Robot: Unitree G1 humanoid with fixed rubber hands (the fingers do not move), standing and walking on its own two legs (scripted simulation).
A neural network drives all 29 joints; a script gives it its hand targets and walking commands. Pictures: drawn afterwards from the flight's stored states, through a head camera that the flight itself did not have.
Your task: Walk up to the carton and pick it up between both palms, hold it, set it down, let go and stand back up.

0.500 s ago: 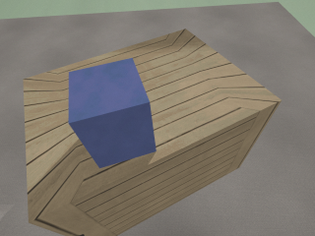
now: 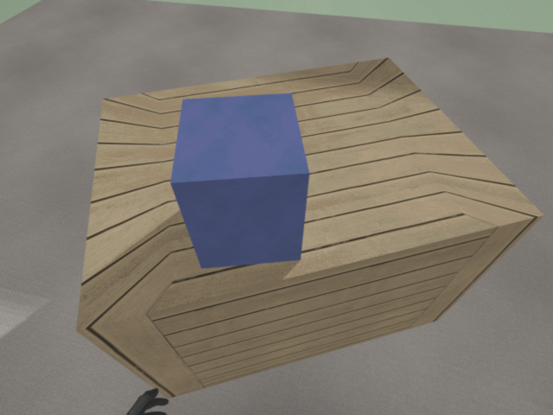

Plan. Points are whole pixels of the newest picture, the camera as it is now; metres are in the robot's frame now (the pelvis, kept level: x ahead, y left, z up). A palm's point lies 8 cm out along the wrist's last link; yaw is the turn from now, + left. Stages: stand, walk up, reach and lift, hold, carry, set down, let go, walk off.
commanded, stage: walk up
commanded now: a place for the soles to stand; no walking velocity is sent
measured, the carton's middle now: (244, 184) +0.52 +0.08 +0.00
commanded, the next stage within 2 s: none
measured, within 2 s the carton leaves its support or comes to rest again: neither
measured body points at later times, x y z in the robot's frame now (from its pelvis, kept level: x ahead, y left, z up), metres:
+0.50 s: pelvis +0.00 +0.00 +0.00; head +0.02 +0.01 +0.45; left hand +0.07 +0.27 -0.14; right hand +0.08 -0.26 -0.12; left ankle +0.01 +0.13 -0.73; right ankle +0.01 -0.12 -0.73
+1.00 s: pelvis +0.01 +0.00 -0.01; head +0.01 +0.02 +0.44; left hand +0.03 +0.28 -0.14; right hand +0.13 -0.25 -0.12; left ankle +0.01 +0.11 -0.73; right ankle +0.01 -0.12 -0.73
